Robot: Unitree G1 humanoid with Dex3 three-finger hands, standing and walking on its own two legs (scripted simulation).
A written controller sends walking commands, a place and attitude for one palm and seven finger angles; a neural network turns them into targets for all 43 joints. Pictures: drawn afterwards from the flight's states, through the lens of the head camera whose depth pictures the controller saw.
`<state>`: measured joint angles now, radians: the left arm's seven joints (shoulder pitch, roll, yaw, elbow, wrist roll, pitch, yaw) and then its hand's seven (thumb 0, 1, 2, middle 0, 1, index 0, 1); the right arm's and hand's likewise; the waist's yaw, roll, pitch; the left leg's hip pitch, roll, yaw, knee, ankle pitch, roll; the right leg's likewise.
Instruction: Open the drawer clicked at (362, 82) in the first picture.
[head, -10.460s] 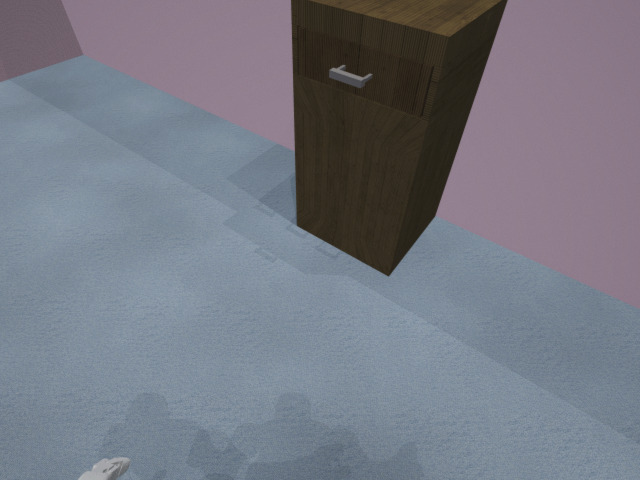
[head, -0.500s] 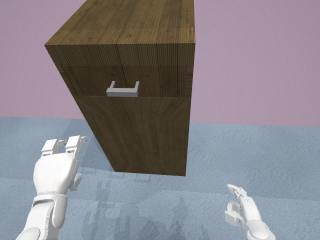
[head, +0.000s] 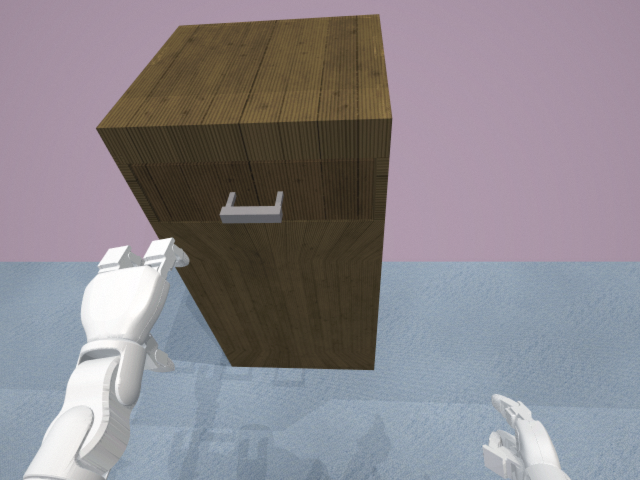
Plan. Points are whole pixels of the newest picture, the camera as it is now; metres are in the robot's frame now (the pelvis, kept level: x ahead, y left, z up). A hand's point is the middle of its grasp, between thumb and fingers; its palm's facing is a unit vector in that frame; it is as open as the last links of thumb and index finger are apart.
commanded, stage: raise the hand with hooked fingers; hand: left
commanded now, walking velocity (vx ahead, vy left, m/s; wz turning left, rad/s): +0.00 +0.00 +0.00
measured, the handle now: (253, 206) +0.55 +0.20 +0.01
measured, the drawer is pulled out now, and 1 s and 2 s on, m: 0.00 0.00 0.00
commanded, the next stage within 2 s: move the hooked fingers above the handle in 0.68 s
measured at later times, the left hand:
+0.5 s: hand (142, 282) +0.30 +0.25 +0.11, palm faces -0.01 -0.08 -1.00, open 13.8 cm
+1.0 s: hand (170, 284) +0.31 +0.22 +0.10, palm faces +0.00 -0.06 -1.00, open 13.8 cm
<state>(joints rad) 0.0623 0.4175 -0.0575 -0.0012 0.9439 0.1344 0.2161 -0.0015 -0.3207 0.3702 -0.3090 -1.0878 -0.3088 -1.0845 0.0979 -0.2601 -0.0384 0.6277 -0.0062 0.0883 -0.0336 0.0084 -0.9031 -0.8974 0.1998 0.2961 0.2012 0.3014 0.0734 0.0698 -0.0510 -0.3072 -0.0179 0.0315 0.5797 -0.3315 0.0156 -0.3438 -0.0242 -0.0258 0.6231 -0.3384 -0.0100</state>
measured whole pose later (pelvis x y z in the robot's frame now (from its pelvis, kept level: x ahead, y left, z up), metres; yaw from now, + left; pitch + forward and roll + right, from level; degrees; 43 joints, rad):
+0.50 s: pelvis -0.01 +0.02 +0.01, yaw +0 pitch +1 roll +0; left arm -0.13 0.49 -0.06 0.03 0.91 0.07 -0.05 0.00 -0.49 0.30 -0.32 -1.20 -0.32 -1.20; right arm 0.14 -0.25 0.01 0.63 0.01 0.13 -0.01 0.01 -0.90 -0.90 0.20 0.30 0.21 0.30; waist 0.08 0.08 0.00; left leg -0.19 -0.03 0.03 0.43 -0.25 0.04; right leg -0.22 -0.04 -0.03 0.45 -0.24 0.01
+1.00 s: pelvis -0.02 -0.01 +0.01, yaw +1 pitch +1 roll +1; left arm -0.22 0.47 -0.11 0.19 0.93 0.01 0.02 0.00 -0.49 0.30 -0.32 -1.20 -0.32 -1.20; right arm 0.11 -0.25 0.01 0.65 0.02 0.09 -0.04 0.01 -0.90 -0.90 0.20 0.30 0.20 0.30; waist 0.08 0.07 0.00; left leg -0.21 -0.01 0.01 0.42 -0.23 0.00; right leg -0.24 -0.01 -0.05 0.47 -0.24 -0.02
